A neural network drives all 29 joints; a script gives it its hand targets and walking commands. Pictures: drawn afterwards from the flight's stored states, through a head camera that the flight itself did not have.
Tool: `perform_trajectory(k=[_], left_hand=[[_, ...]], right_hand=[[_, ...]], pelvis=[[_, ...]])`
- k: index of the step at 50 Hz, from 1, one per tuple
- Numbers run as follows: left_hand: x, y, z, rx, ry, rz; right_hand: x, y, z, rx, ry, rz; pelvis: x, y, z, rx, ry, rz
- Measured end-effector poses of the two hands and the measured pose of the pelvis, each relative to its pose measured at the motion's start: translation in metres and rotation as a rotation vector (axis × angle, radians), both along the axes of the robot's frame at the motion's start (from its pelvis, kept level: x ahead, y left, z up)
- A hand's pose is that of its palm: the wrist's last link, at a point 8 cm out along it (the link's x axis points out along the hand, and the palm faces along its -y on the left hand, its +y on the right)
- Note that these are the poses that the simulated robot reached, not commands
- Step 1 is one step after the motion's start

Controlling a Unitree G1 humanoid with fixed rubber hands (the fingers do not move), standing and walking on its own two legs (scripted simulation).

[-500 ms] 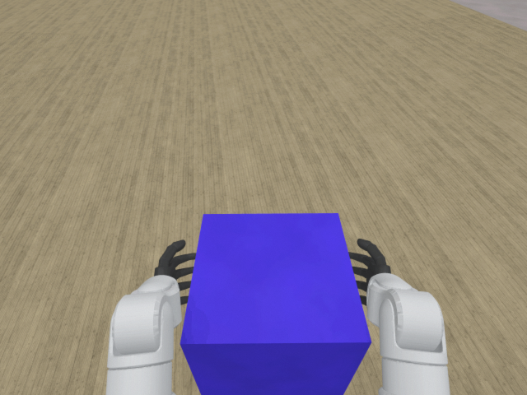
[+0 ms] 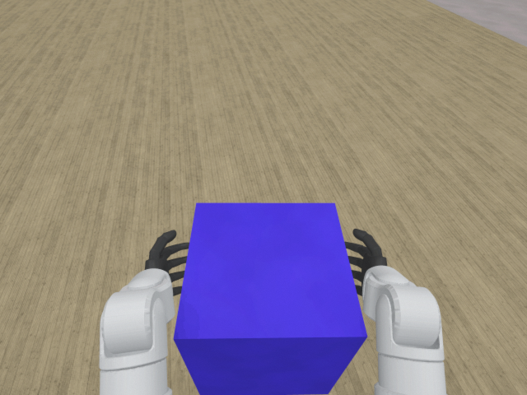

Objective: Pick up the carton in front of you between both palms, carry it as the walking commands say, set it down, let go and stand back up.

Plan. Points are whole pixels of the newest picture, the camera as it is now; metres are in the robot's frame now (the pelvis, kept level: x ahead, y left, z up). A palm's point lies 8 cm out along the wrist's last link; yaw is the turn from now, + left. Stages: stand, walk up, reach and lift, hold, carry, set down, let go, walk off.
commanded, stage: carry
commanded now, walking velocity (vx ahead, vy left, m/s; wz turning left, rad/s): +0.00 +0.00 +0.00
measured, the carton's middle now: (265, 303) +0.27 +0.00 +0.01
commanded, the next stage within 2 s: hold in 1.48 s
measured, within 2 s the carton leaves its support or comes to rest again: neither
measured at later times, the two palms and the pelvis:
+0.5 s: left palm (171, 310) +0.24 +0.14 +0.05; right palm (381, 310) +0.24 -0.16 +0.05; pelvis -0.02 -0.01 +0.00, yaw -1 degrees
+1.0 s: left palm (176, 324) +0.23 +0.13 +0.03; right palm (387, 324) +0.22 -0.17 +0.04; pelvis -0.06 -0.02 +0.00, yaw -1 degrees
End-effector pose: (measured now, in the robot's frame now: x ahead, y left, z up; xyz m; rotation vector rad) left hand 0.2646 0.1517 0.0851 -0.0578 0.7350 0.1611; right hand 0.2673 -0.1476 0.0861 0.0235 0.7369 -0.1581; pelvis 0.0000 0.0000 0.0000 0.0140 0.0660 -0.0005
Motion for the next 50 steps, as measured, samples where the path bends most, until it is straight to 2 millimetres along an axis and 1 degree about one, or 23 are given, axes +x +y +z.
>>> perform_trajectory(k=[3, 6, 13, 18, 27, 32, 37, 43, 50], left_hand=[[0.006, -0.004, -0.002, 0.008, -0.001, -0.014], [0.009, -0.008, -0.005, 0.016, 0.002, -0.026], [0.002, -0.014, -0.020, 0.033, 0.010, -0.046], [-0.009, -0.015, -0.029, 0.043, 0.008, -0.053], [-0.026, -0.016, -0.039, 0.071, -0.014, -0.065], [-0.031, -0.017, -0.047, 0.085, -0.016, -0.079], [-0.030, -0.019, -0.055, 0.093, -0.027, -0.088], [-0.030, -0.021, -0.054, 0.086, -0.065, -0.084], [-0.037, -0.023, -0.050, 0.081, -0.071, -0.079]], right_hand=[[0.002, -0.004, -0.004, 0.005, -0.001, -0.012], [0.002, -0.008, -0.008, 0.005, 0.002, -0.017], [-0.006, -0.014, -0.022, -0.007, 0.011, -0.012], [-0.016, -0.015, -0.031, -0.019, 0.008, -0.002], [-0.031, -0.015, -0.041, -0.048, -0.013, 0.028], [-0.036, -0.017, -0.049, -0.063, -0.015, 0.039], [-0.036, -0.018, -0.056, -0.072, -0.025, 0.041], [-0.037, -0.021, -0.054, -0.070, -0.063, 0.031], [-0.044, -0.022, -0.050, -0.065, -0.069, 0.029]], pelvis=[[0.004, 0.000, -0.001, -0.002, 0.004, -0.004], [0.007, -0.002, -0.001, -0.002, 0.006, -0.008], [0.004, -0.006, -0.005, -0.001, -0.001, -0.013], [-0.004, -0.008, -0.006, -0.003, -0.017, -0.013], [-0.023, -0.010, -0.004, -0.008, -0.040, -0.013], [-0.035, -0.011, -0.003, -0.011, -0.048, -0.014], [-0.046, -0.013, -0.002, -0.015, -0.051, -0.015], [-0.055, -0.014, -0.002, -0.017, -0.047, -0.016], [-0.058, -0.016, -0.003, -0.016, -0.042, -0.016]])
